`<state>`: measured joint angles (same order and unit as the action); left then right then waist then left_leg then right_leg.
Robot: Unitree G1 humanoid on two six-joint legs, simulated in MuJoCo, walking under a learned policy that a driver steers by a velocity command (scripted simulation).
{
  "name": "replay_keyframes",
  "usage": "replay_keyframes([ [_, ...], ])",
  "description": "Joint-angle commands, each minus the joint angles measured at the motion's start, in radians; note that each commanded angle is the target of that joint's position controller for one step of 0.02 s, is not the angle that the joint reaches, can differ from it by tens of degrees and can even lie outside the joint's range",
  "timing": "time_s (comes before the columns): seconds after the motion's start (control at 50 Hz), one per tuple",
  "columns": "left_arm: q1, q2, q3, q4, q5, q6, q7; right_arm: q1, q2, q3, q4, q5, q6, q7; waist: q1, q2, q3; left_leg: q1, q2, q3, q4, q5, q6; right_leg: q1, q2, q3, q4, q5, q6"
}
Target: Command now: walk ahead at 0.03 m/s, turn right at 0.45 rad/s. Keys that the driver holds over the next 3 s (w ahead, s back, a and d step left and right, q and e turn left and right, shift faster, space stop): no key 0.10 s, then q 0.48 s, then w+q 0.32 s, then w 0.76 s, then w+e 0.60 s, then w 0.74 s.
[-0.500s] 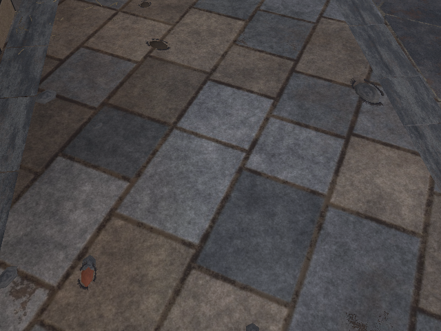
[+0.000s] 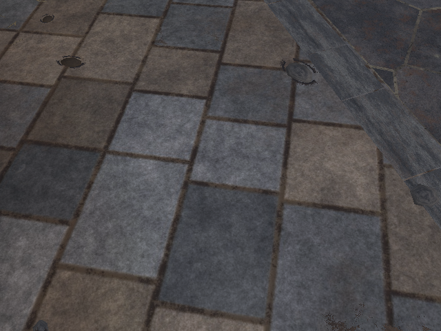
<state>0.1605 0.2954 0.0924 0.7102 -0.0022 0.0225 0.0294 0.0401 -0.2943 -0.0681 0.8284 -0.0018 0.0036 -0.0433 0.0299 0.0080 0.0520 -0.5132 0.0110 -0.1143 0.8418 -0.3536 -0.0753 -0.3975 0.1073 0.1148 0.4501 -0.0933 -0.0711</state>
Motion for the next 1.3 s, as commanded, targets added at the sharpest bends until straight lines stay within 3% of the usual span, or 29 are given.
replay_keyframes([
  [0.02, -0.031, 0.148, 0.034, -0.078, 0.007, -0.002, 0.009, 0.056, -0.085, -0.019, -0.033, 0.004, -0.01, 0.003, -0.016, -0.153, -0.181, 0.089, -0.01, 0.035, -0.059, 0.031, -0.005, 0.116, -0.239, 0.276, -0.144, -0.122, -0.144],
  [0.12, -0.013, 0.1, 0.003, -0.067, 0.004, 0.015, 0.009, 0.142, -0.078, -0.014, -0.01, -0.004, -0.036, 0.035, -0.052, -0.146, -0.174, 0.289, 0.002, 0.079, -0.406, 0.177, 0.062, 0.108, -0.21, 0.26, -0.043, -0.079, -0.077],
  [0.14, 0.042, 0.051, -0.013, -0.052, 0.014, 0.012, 0.009, 0.147, -0.116, -0.015, -0.012, -0.029, -0.039, 0.04, -0.027, -0.039, -0.167, 0.347, 0.123, -0.048, -0.495, 0.222, 0.107, 0.062, -0.146, 0.183, 0.058, -0.163, -0.015],
  [0.16, 0.106, 0.023, -0.018, -0.051, 0.021, 0.003, 0.002, 0.075, -0.162, -0.014, -0.028, -0.047, -0.037, 0.037, 0.066, 0.176, -0.13, 0.313, 0.258, -0.224, -0.53, 0.337, 0.209, 0.004, -0.02, 0.031, 0.148, -0.333, 0.041],
  [0.18, 0.05, 0.063, -0.012, -0.056, 0.034, -0.009, -0.001, 0.034, -0.096, 0.007, -0.039, -0.063, -0.04, 0.039, 0.037, 0.229, -0.106, 0.177, 0.31, -0.313, -0.579, 0.258, 0.291, 0.082, -0.066, 0.025, 0.172, -0.368, 0.074],
  [0.2, 0.028, 0.08, -0.007, -0.045, 0.035, -0.016, -0.003, -0.02, -0.063, 0.019, -0.053, -0.05, -0.045, 0.041, 0.044, 0.175, -0.089, 0.152, 0.238, -0.25, -0.569, 0.178, 0.255, 0.161, -0.094, 0.027, 0.127, -0.257, 0.081],
  [0.26, -0.064, 0.079, -0.005, -0.041, 0.038, -0.012, -0.001, 0.065, -0.149, 0.0, -0.022, -0.003, -0.049, 0.041, -0.013, 0.142, -0.051, 0.129, 0.127, -0.165, -0.544, 0.066, 0.151, 0.258, -0.1, 0.009, 0.016, -0.061, 0.081],
  [0.44, -0.015, 0.086, 0.02, -0.024, 0.014, -0.031, 0.009, 0.103, -0.167, -0.024, -0.09, 0.022, -0.01, 0.021, -0.028, 0.042, -0.085, 0.143, 0.071, -0.218, -0.393, 0.241, 0.19, 0.233, -0.121, -0.058, 0.061, -0.055, 0.048],
  [0.48, 0.023, 0.109, 0.031, -0.018, 0.014, -0.028, 0.01, 0.1, -0.143, -0.021, -0.114, 0.024, -0.002, 0.021, -0.021, -0.045, -0.108, 0.064, 0.017, -0.151, -0.291, 0.192, 0.151, 0.303, -0.197, 0.007, 0.009, -0.036, 0.0],
  [0.52, 0.059, 0.146, 0.038, -0.011, 0.023, -0.025, 0.016, 0.124, -0.104, -0.013, -0.131, 0.026, 0.003, 0.027, -0.023, -0.235, -0.134, -0.051, -0.065, 0.015, -0.029, -0.055, 0.087, 0.375, -0.433, 0.231, -0.107, 0.115, -0.143],
  [0.54, 0.048, 0.133, 0.03, -0.029, 0.027, -0.031, 0.022, 0.115, -0.138, -0.027, -0.137, 0.022, 0.007, 0.031, -0.008, -0.251, -0.143, -0.098, -0.036, 0.05, 0.204, -0.272, 0.061, 0.367, -0.539, 0.304, -0.126, 0.242, -0.222],
  [0.58, -0.023, 0.125, 0.019, -0.051, 0.018, -0.04, 0.03, 0.129, -0.147, -0.042, -0.133, 0.026, 0.024, 0.036, -0.044, -0.103, -0.12, -0.092, 0.024, 0.027, 0.346, -0.236, 0.036, 0.297, -0.498, 0.182, -0.119, 0.254, -0.198],
  [0.64, -0.035, 0.178, 0.034, -0.033, 0.0, -0.035, 0.027, 0.095, -0.086, -0.015, -0.156, 0.027, 0.037, 0.055, -0.02, -0.149, -0.087, -0.01, 0.061, 0.115, 0.137, -0.087, 0.039, 0.214, -0.387, 0.014, -0.208, -0.179, -0.114],
  [0.68, -0.043, 0.19, 0.038, -0.033, -0.009, -0.036, 0.017, 0.102, -0.092, -0.013, -0.165, 0.027, 0.032, 0.074, -0.024, -0.173, -0.094, 0.134, 0.045, 0.16, -0.022, -0.081, 0.067, 0.148, -0.364, -0.052, -0.225, -0.289, -0.098],
  [0.72, -0.042, 0.192, 0.038, -0.025, -0.023, -0.04, 0.0, 0.172, -0.111, -0.025, -0.14, 0.027, 0.025, 0.081, -0.058, -0.141, -0.11, 0.262, 0.01, 0.219, -0.187, 0.007, 0.099, 0.122, -0.375, -0.084, -0.189, -0.367, -0.086],
  [0.76, -0.024, 0.128, 0.022, -0.009, -0.021, -0.04, -0.012, 0.338, -0.126, -0.042, -0.059, 0.029, 0.022, 0.074, -0.108, -0.043, -0.109, 0.474, -0.048, 0.241, -0.319, 0.005, 0.14, -0.008, -0.323, -0.185, 0.007, -0.467, -0.029],
  [0.78, -0.052, 0.055, 0.001, -0.026, -0.001, -0.044, -0.025, 0.438, -0.19, -0.062, -0.041, 0.031, 0.016, 0.06, -0.141, 0.172, -0.081, 0.586, 0.115, -0.051, -0.443, -0.127, 0.219, -0.215, -0.239, -0.286, 0.381, -0.506, 0.05],
  [0.8, -0.13, 0.024, -0.009, -0.106, 0.01, -0.065, -0.028, 0.424, -0.321, -0.073, -0.098, 0.018, -0.013, 0.064, -0.124, 0.318, -0.038, 0.613, 0.341, -0.623, -0.614, -0.303, 0.407, -0.553, -0.084, -0.181, 0.617, -0.58, 0.09],
  [0.82, -0.193, 0.09, 0.002, -0.129, -0.03, -0.093, -0.031, 0.388, -0.269, -0.063, -0.12, -0.007, -0.044, 0.07, -0.143, 0.195, -0.019, 0.552, 0.391, -0.706, -0.713, -0.419, 0.46, -0.598, -0.132, -0.039, 0.705, -0.507, 0.065],
  [0.84, -0.178, 0.132, 0.013, -0.12, -0.046, -0.11, -0.036, 0.328, -0.217, -0.044, -0.128, -0.004, -0.062, 0.066, -0.097, 0.166, 0.035, 0.52, 0.364, -0.616, -0.709, -0.395, 0.415, -0.605, -0.168, -0.026, 0.685, -0.379, 0.045],
  [0.9, -0.122, 0.136, 0.022, -0.061, 0.012, -0.129, -0.033, 0.275, -0.156, -0.022, -0.147, 0.006, -0.063, 0.042, -0.053, 0.114, 0.025, 0.451, 0.224, -0.329, -0.669, -0.053, 0.308, -0.447, -0.193, -0.045, 0.535, -0.123, 0.072],
  [1.0, -0.193, 0.047, -0.011, -0.061, 0.0, -0.13, -0.056, 0.369, -0.144, -0.023, -0.121, 0.012, -0.068, 0.018, -0.091, 0.088, -0.008, 0.455, 0.146, -0.109, -0.663, 0.277, 0.262, -0.301, -0.14, -0.099, 0.238, 0.142, 0.112],
  [1.12, -0.323, 0.05, -0.027, -0.107, -0.017, -0.142, -0.089, 0.452, -0.15, -0.029, -0.078, 0.022, -0.06, 0.019, -0.139, 0.1, 0.063, 0.503, 0.201, -0.118, -0.648, 0.32, 0.269, -0.272, -0.126, -0.116, 0.07, 0.157, 0.077],
  [1.18, -0.281, 0.08, -0.017, -0.102, -0.015, -0.149, -0.094, 0.443, -0.165, -0.035, -0.071, 0.023, -0.05, 0.017, -0.103, 0.129, 0.039, 0.568, 0.224, -0.116, -0.577, 0.554, 0.246, -0.191, -0.104, -0.137, 0.034, 0.072, 0.032],
  [1.22, -0.11, 0.136, 0.011, -0.061, -0.008, -0.147, -0.079, 0.422, -0.171, -0.034, -0.076, 0.02, -0.042, 0.015, -0.006, 0.144, -0.1, 0.574, 0.176, -0.063, -0.361, 0.962, 0.214, 0.072, -0.048, -0.193, 0.019, 0.047, -0.023],
  [1.24, 0.065, 0.172, 0.024, -0.027, -0.001, -0.144, -0.069, 0.405, -0.153, -0.024, -0.089, 0.012, -0.041, 0.015, 0.077, 0.136, -0.227, 0.431, 0.141, -0.044, -0.15, 0.916, 0.184, 0.366, -0.125, -0.122, 0.061, 0.073, -0.078],
  [1.26, 0.233, 0.26, 0.044, -0.003, 0.02, -0.14, -0.059, 0.49, -0.055, 0.005, -0.115, -0.002, -0.052, 0.02, 0.079, -0.083, -0.426, 0.079, 0.007, -0.008, 0.249, 0.488, 0.12, 0.787, -0.398, 0.286, 0.08, -0.029, -0.222],
  [1.28, 0.276, 0.203, 0.03, 0.036, -0.001, -0.138, -0.069, 0.523, -0.046, 0.015, -0.101, 0.021, -0.069, 0.024, 0.072, -0.282, -0.525, -0.117, -0.108, -0.061, 0.481, -0.195, 0.092, 0.899, -0.524, 0.664, -0.102, -0.213, -0.303],
  [1.3, 0.205, 0.145, 0.011, 0.034, -0.02, -0.133, -0.064, 0.405, -0.139, -0.009, -0.123, 0.046, -0.081, 0.03, 0.085, -0.186, -0.327, -0.231, -0.036, -0.077, 0.544, -0.168, 0.099, 0.76, -0.48, 0.56, -0.152, -0.338, -0.245],
])
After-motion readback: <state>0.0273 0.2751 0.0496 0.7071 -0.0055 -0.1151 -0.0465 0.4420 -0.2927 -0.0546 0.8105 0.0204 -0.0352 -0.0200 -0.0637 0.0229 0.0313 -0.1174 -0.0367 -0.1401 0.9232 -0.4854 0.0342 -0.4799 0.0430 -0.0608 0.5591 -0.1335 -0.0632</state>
